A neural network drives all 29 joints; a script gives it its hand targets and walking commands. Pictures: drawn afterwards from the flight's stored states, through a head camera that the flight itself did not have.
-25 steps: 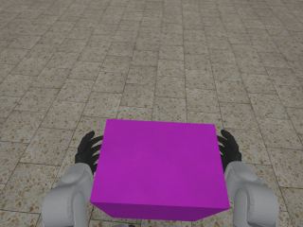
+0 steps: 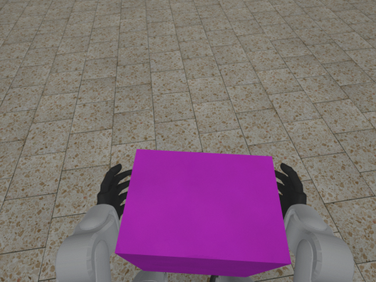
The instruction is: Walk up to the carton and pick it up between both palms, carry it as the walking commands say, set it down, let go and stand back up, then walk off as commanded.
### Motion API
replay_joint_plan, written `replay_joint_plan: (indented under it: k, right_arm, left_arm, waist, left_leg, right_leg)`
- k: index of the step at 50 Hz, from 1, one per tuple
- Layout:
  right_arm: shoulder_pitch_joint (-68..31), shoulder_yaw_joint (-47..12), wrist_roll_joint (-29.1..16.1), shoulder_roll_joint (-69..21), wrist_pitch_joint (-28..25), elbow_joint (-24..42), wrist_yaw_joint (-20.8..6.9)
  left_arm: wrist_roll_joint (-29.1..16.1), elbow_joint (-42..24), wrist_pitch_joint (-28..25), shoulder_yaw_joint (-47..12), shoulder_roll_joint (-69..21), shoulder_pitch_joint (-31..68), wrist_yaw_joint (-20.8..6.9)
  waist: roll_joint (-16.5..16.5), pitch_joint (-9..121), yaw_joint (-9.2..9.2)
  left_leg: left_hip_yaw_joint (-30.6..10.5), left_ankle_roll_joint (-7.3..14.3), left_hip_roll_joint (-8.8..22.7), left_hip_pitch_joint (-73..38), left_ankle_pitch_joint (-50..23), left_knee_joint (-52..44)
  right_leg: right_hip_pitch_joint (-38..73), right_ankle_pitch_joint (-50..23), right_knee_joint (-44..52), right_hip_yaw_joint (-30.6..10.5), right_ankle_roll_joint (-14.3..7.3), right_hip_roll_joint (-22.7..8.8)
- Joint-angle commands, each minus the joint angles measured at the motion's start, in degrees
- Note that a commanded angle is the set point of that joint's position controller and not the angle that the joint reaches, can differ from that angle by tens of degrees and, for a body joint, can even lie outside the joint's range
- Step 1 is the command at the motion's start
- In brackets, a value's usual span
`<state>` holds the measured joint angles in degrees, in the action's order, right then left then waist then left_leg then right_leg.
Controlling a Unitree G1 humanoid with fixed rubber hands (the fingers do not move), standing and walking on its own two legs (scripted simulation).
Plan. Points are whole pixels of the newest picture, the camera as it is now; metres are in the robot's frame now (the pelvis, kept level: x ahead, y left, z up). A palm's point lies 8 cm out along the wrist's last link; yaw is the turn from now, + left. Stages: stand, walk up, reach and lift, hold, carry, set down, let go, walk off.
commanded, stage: carry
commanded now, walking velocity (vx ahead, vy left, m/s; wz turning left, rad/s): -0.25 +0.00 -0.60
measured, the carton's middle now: (198, 221) +0.23 +0.00 +0.01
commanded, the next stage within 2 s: none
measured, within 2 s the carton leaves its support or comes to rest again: neither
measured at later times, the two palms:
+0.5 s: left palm (124, 241) +0.17 +0.11 +0.11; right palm out of the picture +0.07 -0.20 +0.11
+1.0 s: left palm out of the picture +0.02 +0.07 +0.10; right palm out of the picture -0.15 -0.21 +0.11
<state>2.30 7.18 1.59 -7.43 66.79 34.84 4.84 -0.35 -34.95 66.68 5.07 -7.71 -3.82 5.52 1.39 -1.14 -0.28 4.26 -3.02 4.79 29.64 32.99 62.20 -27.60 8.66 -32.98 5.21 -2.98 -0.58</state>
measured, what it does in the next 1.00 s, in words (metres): walks backwards, turning right: left foot, then right foot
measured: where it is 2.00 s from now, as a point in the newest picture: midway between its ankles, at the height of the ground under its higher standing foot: outside the picture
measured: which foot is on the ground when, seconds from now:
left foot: up 0.00-0.14, down 0.16-0.56, up 0.58-1.00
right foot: down 0.00-0.18, up 0.20-0.54, down 0.56-1.00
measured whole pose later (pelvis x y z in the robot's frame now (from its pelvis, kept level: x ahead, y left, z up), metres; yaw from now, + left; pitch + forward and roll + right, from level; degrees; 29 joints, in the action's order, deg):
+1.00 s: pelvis -0.25 +0.06 +0.01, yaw -34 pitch +3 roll +2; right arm 1.5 6.3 1.4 -7.4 67.1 33.6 5.1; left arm 1.3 -36.3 67.8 5.6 -7.7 -4.5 4.6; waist -2.2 3.5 0.2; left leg 4.1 -1.1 -2.1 14.1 24.9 33.8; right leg -24.7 -3.7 -17.7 -5.0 -1.6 3.3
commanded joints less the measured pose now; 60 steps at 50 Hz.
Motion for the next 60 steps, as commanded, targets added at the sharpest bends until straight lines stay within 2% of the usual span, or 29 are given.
replay_joint_plan:
  k: [1, 5, 8, 9, 10, 11, 12, 13, 16, 23, 26, 27, 28, 29, 30, 32, 34, 40, 44, 47, 49, 50, 51, 52, 53, 54, 55, 57, 60]
  right_arm:
    - [-19.08, -45.60, -17.43, -44.66, -0.93, 9.35, -6.67]
    - [-15.85, -45.00, -16.44, -42.67, -0.70, 7.26, -6.54]
    - [-14.20, -43.62, -15.38, -41.33, -0.17, 5.48, -6.61]
    - [-14.05, -42.99, -14.72, -40.45, 0.02, 4.82, -6.54]
    - [-13.73, -41.62, -13.44, -39.79, -0.37, 3.81, -6.71]
    - [-15.14, -41.78, -14.14, -39.48, -0.03, 5.53, -6.88]
    - [-16.98, -41.81, -14.20, -39.27, 0.27, 6.35, -7.14]
    - [-18.07, -41.06, -13.81, -39.03, 0.37, 6.04, -7.42]
    - [-16.87, -38.77, -13.14, -37.92, 0.77, 4.75, -7.05]
    - [-14.48, -38.01, -11.78, -35.21, 2.23, 3.07, -6.11]
    - [-16.59, -39.77, -12.37, -36.67, 2.03, 3.30, -6.04]
    - [-16.89, -40.45, -12.47, -36.93, 1.83, 2.94, -5.98]
    - [-17.49, -41.12, -12.41, -36.89, 1.63, 2.88, -5.88]
    - [-18.82, -42.90, -13.31, -37.78, 2.02, 4.90, -5.99]
    - [-21.11, -43.99, -14.47, -38.81, 1.81, 5.00, -6.14]
    - [-23.27, -46.41, -16.46, -43.01, 0.89, 5.56, -6.79]
    - [-23.74, -47.40, -17.71, -44.77, 0.23, 7.40, -7.07]
    - [-19.59, -46.63, -15.91, -42.05, 0.45, 6.38, -5.89]
    - [-17.84, -44.84, -14.47, -41.54, 0.72, 4.57, -5.23]
    - [-17.65, -43.69, -13.86, -41.08, 0.86, 3.57, -4.97]
    - [-17.27, -42.79, -13.83, -40.75, 1.02, 2.84, -5.00]
    - [-16.75, -42.12, -13.86, -40.44, 1.14, 2.19, -5.02]
    - [-16.80, -41.34, -13.86, -39.41, 1.31, 1.85, -5.02]
    - [-17.79, -40.54, -14.04, -37.59, 1.67, 2.80, -5.08]
    - [-15.93, -39.49, -12.90, -38.54, 1.25, 2.31, -5.77]
    - [-19.43, -39.93, -14.00, -38.70, 1.32, 3.88, -6.39]
    - [-20.30, -39.61, -13.87, -38.74, 1.43, 3.27, -6.94]
    - [-20.86, -39.30, -14.53, -39.39, 1.20, 3.90, -7.34]
    - [-19.61, -39.90, -14.67, -37.92, 1.66, 4.94, -7.05]
  left_arm:
    - [-12.75, -7.80, -1.58, -40.52, -43.34, 18.32, -7.40]
    - [-11.45, -8.37, -1.65, -40.82, -40.05, 16.13, -6.85]
    - [-11.48, -7.87, -0.99, -41.58, -38.22, 16.83, -6.48]
    - [-11.28, -7.58, -0.50, -41.98, -38.08, 17.40, -6.41]
    - [-12.22, -9.44, -0.10, -43.93, -38.87, 19.26, -6.59]
    - [-12.35, -9.02, 0.31, -43.80, -39.10, 21.24, -6.53]
    - [-13.01, -7.37, 0.51, -43.16, -39.72, 21.97, -6.75]
    - [-13.93, -6.73, 0.53, -43.52, -40.71, 23.30, -6.96]
    - [-14.47, -7.08, 1.29, -43.88, -40.20, 23.50, -6.39]
    - [-13.81, -3.39, 3.69, -42.32, -37.54, 21.17, -5.42]
    - [-13.04, -2.54, 3.42, -41.82, -38.31, 20.38, -5.70]
    - [-12.83, -2.15, 3.18, -41.41, -38.39, 20.37, -5.83]
    - [-12.33, -1.75, 2.81, -40.71, -37.95, 20.37, -6.04]
    - [-11.50, -1.25, 2.23, -39.33, -37.07, 19.40, -6.06]
    - [-12.58, -1.96, 1.95, -39.34, -38.07, 19.86, -6.01]
    - [-12.14, -4.66, 0.70, -39.14, -40.70, 20.75, -6.55]
    - [-12.06, -6.49, -0.33, -38.72, -42.26, 20.26, -6.93]
    - [-10.94, -6.47, -0.26, -37.29, -37.49, 17.26, -7.05]
    - [-11.72, -6.31, 0.38, -38.25, -36.38, 18.81, -7.39]
    - [-11.90, -5.87, 0.81, -39.15, -36.04, 19.69, -7.45]
    - [-11.83, -5.56, 1.11, -39.81, -36.04, 19.72, -7.23]
    - [-11.81, -5.18, 1.37, -40.20, -35.86, 19.88, -6.96]
    - [-11.62, -4.90, 1.75, -40.42, -35.62, 20.32, -6.66]
    - [-11.71, -4.21, 2.21, -40.14, -35.82, 19.64, -6.30]
    - [-12.96, -7.33, 2.07, -42.84, -37.60, 22.13, -6.56]
    - [-13.44, -7.01, 1.93, -42.35, -37.97, 25.43, -6.45]
    - [-13.78, -6.10, 1.92, -42.63, -39.00, 26.67, -6.47]
    - [-14.13, -7.64, 1.71, -43.21, -40.24, 27.59, -6.28]
    - [-12.55, -6.04, 2.59, -41.64, -39.31, 23.66, -5.45]
  waist:
    - [-10.42, 22.59, 0.59]
    - [-11.64, 22.85, 1.17]
    - [-10.64, 22.01, 0.33]
    - [-4.85, 19.67, 0.34]
    - [16.93, 15.75, -0.46]
    - [13.97, 12.04, -0.01]
    - [4.92, 10.80, 0.53]
    - [2.11, 10.05, 0.84]
    - [8.67, 10.64, 1.23]
    - [13.64, 14.99, -0.77]
    - [11.38, 16.82, 0.17]
    - [7.27, 15.66, 0.33]
    - [-0.82, 14.06, 0.45]
    - [-21.39, 12.34, 0.71]
    - [-17.20, 12.52, -0.11]
    - [-8.09, 14.11, -0.10]
    - [-7.49, 14.65, -0.21]
    - [-10.40, 16.43, 0.09]
    - [-11.88, 16.76, 0.00]
    - [-13.86, 16.69, 0.39]
    - [-15.17, 17.15, 0.55]
    - [-13.65, 16.88, 0.08]
    - [-7.92, 15.42, -0.29]
    - [9.11, 13.87, -0.48]
    - [19.85, 11.42, -1.16]
    - [8.88, 6.68, -0.27]
    - [5.20, 5.25, 0.13]
    - [6.14, 6.83, -0.06]
    - [8.13, 10.05, 0.46]
  left_leg:
    - [-0.76, 0.64, -1.78, -4.89, -2.52, -7.75]
    - [-0.16, 1.27, -4.62, -9.56, -3.86, -20.24]
    - [-0.11, 2.59, -2.12, -22.60, -13.91, -41.03]
    - [-5.27, 4.86, 5.04, -27.79, -13.41, -47.85]
    - [-20.92, 13.20, 23.09, -22.10, -25.24, -49.35]
    - [-18.90, 17.67, 29.37, -16.39, -40.74, -48.07]
    - [-12.29, 16.95, 24.57, -12.83, -45.69, -45.12]
    - [-4.84, 14.19, 19.59, -11.71, -48.84, -43.53]
    - [3.75, 9.04, 12.37, -19.83, -56.70, -37.88]
    - [-0.28, 10.51, 17.75, -27.88, -61.10, -35.21]
    - [2.17, 6.63, 17.75, -25.89, -52.41, -31.60]
    - [4.00, 3.50, 15.68, -20.72, -44.50, -28.20]
    - [3.97, 0.06, 12.49, -9.26, -27.09, -21.40]
    - [6.89, -3.47, 3.83, 7.43, 5.49, -8.34]
    - [-0.76, -2.77, 4.44, 7.09, 8.61, 4.76]
    - [-5.30, -1.41, 3.23, 5.87, 1.17, 11.71]
    - [-5.01, -1.46, 2.20, 6.94, -6.24, 12.07]
    - [-3.76, -1.12, -2.22, 2.74, -4.95, 0.66]
    - [-2.71, 0.61, -5.48, -5.39, -5.16, -11.25]
    - [-1.05, 1.65, -7.94, -12.35, -6.10, -22.86]
    - [0.62, 2.57, -7.04, -21.33, -8.78, -33.12]
    - [1.99, 3.05, -5.54, -27.97, -11.40, -42.06]
    - [-0.78, 4.87, 0.00, -32.24, -10.15, -50.35]
    - [-11.72, 8.54, 14.98, -27.92, -11.28, -51.72]
    - [-20.68, 16.95, 30.26, -15.80, -18.27, -52.80]
    - [-13.13, 16.34, 25.63, -9.05, -19.63, -51.39]
    - [-6.28, 13.16, 19.14, -5.52, -20.27, -49.87]
    - [-1.16, 8.99, 12.21, -11.31, -29.30, -45.98]
    - [-2.11, 7.58, 9.86, -21.26, -36.94, -40.79]
  right_leg:
    - [17.87, -29.71, 10.25, -15.22, -4.79, -14.60]
    - [17.80, -23.06, 14.05, -19.55, -3.88, -14.75]
    - [9.85, -8.97, 13.31, -17.62, 2.05, -10.04]
    - [2.59, -0.35, 8.85, -12.60, 5.43, -5.47]
    - [-5.25, 16.48, -13.06, -2.33, 7.79, 2.08]
    - [-7.67, 25.50, -31.48, -1.43, 7.66, -0.26]
    - [-5.54, 23.52, -40.52, -4.63, 6.95, -1.88]
    - [-5.62, 20.23, -45.65, -4.45, 6.38, -1.68]
    - [-7.18, 15.82, -37.59, -2.16, 6.81, -0.87]
    - [0.35, 19.86, -11.42, 3.97, 6.70, 0.70]
    - [8.68, 7.70, 6.65, 4.11, 5.74, 0.37]
    - [13.44, 2.73, 13.02, 0.49, 4.95, -2.08]
    - [20.50, -7.13, 16.53, -9.14, 3.01, -8.51]
    - [24.07, -36.51, 13.93, -29.34, -5.65, -23.02]
    - [20.77, -47.16, 10.55, -25.88, -9.38, -22.76]
    - [17.03, -29.34, 10.84, -14.65, -7.02, -16.74]
    - [18.05, -21.17, 9.04, -12.04, -5.61, -13.06]
    - [19.91, -14.16, 13.93, -21.70, -5.70, -12.73]
    - [16.29, -4.90, 19.50, -24.71, -3.78, -12.23]
    - [14.58, 1.72, 24.03, -25.85, -1.07, -10.99]
    - [11.27, 4.09, 26.07, -23.54, 3.56, -8.39]
    - [7.64, 6.60, 24.95, -20.40, 6.69, -5.62]
    - [3.20, 9.89, 18.75, -15.52, 9.92, -0.54]
    - [0.30, 18.51, -6.50, -10.01, 7.80, 3.83]
    - [-5.38, 27.19, -27.65, -0.33, 9.78, 4.24]
    - [-5.30, 22.76, -39.19, -4.62, 8.19, -1.02]
    - [-3.60, 18.68, -45.98, -4.81, 7.29, 0.02]
    - [-5.06, 13.26, -46.54, -5.82, 6.07, 1.04]
    - [-3.75, 16.42, -30.24, -2.67, 6.58, 1.41]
